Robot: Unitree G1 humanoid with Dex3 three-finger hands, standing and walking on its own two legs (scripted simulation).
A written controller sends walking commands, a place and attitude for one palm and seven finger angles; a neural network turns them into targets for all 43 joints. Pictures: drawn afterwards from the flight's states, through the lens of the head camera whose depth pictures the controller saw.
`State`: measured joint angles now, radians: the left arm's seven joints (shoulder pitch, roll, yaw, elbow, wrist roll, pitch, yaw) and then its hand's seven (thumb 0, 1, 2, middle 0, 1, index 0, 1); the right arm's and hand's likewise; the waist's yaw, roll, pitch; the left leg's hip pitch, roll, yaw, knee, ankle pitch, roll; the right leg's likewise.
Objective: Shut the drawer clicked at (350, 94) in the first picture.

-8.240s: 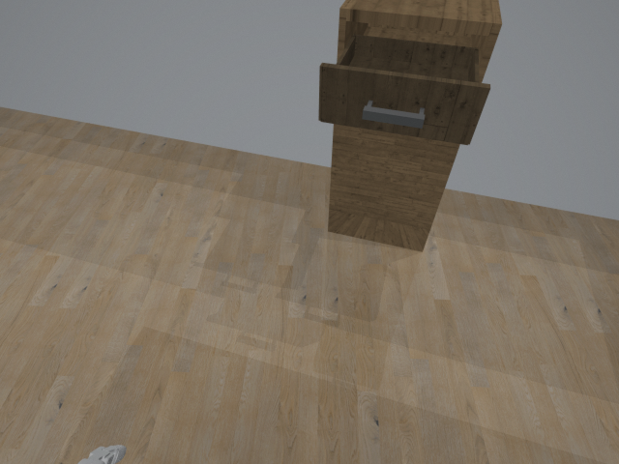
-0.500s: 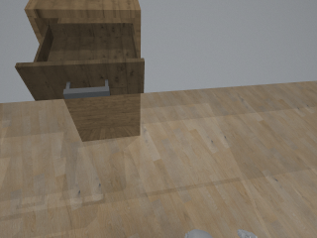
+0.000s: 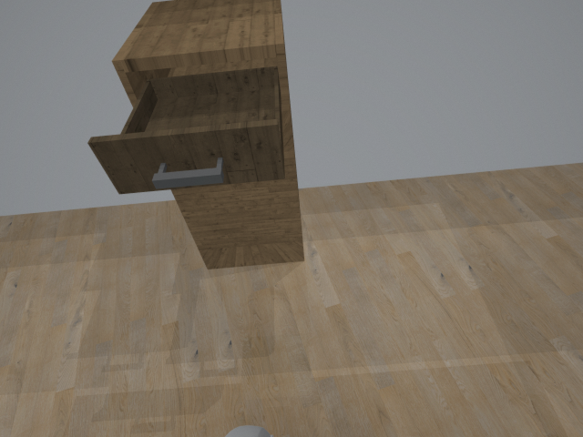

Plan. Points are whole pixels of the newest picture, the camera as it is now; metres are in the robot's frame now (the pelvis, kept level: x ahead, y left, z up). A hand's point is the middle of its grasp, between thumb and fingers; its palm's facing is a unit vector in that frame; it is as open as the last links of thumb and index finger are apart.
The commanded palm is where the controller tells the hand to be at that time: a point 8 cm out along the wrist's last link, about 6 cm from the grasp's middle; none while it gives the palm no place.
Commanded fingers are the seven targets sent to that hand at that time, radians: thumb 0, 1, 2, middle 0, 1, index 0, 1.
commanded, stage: take the last steps up to it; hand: left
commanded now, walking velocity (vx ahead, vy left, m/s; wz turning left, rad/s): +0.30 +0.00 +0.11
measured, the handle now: (190, 171) +0.60 +0.23 +0.03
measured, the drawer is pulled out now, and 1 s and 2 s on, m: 0.29 0.29 0.29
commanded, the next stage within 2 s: come to a stop and stand still in 1.12 s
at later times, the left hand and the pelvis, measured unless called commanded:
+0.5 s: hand out of the picture -0.06 +0.23 -0.18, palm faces +0.14 -0.98 -0.12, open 7.3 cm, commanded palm none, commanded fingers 0.00 0.90 0.90 -0.20 -0.30 -0.20 -0.30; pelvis +0.05 +0.07 +0.00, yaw +2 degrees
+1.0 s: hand (212, 329) +0.35 +0.19 -0.18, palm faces -0.06 -0.98 -0.18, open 7.3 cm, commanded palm none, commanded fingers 0.00 0.90 0.90 -0.20 -0.30 -0.20 -0.30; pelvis +0.21 +0.02 -0.03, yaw +0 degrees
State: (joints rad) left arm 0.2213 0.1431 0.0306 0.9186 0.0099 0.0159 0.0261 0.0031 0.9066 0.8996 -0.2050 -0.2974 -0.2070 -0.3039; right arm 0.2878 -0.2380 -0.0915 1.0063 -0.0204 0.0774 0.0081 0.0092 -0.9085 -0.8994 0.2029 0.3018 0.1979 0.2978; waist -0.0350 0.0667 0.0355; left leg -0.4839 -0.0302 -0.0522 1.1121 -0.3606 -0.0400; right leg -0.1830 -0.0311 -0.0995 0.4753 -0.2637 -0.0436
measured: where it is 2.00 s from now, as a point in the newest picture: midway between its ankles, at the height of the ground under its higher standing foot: (310, 423)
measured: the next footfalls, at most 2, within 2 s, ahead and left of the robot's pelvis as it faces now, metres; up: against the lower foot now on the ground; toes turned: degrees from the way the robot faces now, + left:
left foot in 0.38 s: +0.06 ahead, +0.16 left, +0.00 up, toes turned +9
right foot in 0.98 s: +0.36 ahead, -0.06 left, +0.00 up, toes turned -3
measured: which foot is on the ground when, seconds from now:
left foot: up 0.00-0.36, down 0.38-0.98, up 1.00-1.00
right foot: down 0.00-0.38, up 0.40-0.96, down 0.98-1.00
